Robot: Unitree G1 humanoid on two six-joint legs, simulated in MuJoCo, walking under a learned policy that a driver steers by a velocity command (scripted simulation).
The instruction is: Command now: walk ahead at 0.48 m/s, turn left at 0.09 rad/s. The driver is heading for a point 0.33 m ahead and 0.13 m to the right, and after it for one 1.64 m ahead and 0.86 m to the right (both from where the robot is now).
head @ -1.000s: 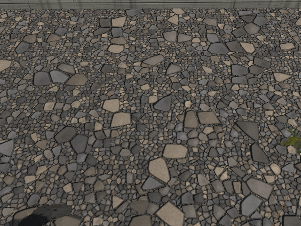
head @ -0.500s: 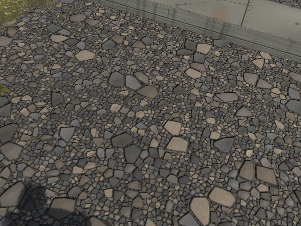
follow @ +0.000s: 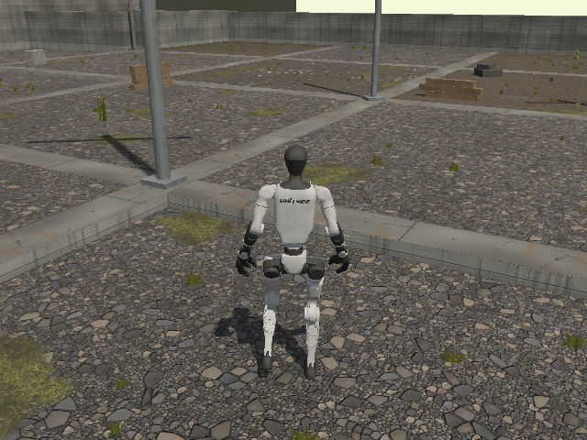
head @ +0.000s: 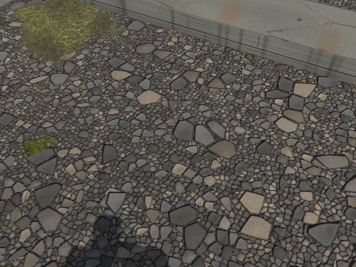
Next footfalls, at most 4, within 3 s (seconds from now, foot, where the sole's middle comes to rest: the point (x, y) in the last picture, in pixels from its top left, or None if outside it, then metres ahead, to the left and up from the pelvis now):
0.28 left None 0.36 0.14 -0.78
0.70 right None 0.28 -0.11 -0.78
1.16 left None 0.39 0.09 -0.78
1.58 right None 0.21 -0.11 -0.78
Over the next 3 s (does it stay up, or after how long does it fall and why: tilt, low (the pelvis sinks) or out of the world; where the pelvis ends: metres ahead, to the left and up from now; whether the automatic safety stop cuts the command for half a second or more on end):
stays up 0.42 -0.22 -0.03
